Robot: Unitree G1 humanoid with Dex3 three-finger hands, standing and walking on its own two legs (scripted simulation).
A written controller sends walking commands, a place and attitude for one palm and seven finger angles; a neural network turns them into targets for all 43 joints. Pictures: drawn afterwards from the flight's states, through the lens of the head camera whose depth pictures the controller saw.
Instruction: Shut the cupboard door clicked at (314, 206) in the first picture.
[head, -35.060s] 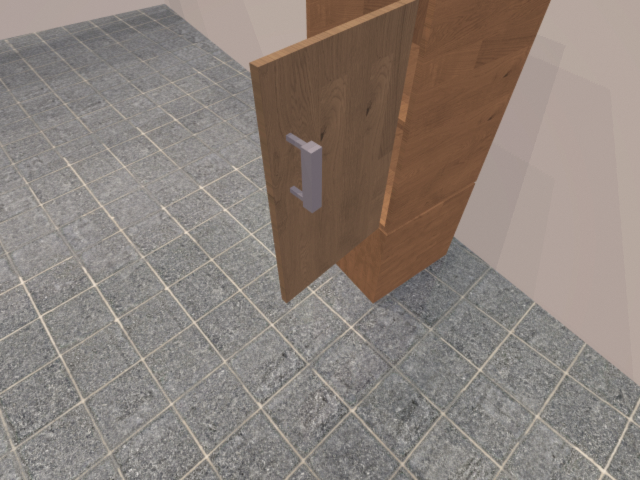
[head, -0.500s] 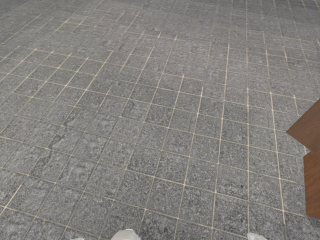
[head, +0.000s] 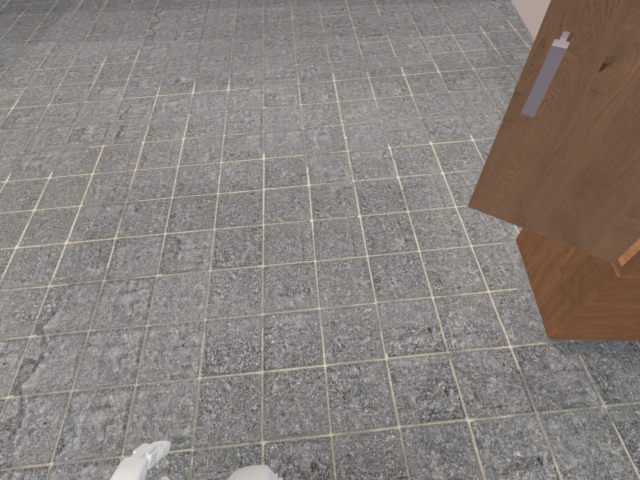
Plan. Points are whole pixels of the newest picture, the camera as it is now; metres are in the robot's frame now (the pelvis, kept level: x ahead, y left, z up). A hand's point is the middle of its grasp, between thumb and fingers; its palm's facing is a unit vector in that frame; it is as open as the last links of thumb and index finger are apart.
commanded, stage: turn to face it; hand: left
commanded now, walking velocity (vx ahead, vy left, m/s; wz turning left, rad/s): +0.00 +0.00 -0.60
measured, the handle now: (546, 74) +0.75 -0.37 +0.08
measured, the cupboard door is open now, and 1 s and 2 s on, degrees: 60 60 60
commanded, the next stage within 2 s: take the last steps up to it in 0.80 s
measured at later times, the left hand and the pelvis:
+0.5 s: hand (202, 449) +0.17 +0.19 -0.14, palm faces -0.25 -0.94 -0.23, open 7.4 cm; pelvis +0.02 +0.01 +0.01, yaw -17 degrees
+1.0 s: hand (245, 443) +0.19 +0.14 -0.17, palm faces -0.41 -0.89 -0.20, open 7.4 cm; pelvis +0.05 -0.01 +0.01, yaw -27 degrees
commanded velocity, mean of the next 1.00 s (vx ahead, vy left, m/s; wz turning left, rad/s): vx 0.04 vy -0.02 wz -0.40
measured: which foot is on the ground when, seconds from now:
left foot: up 0.00-0.24, down 0.26-0.58, up 0.60-0.92, down 0.94-1.00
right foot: down 0.00-0.26, up 0.28-0.56, down 0.58-0.94, up 0.96-1.00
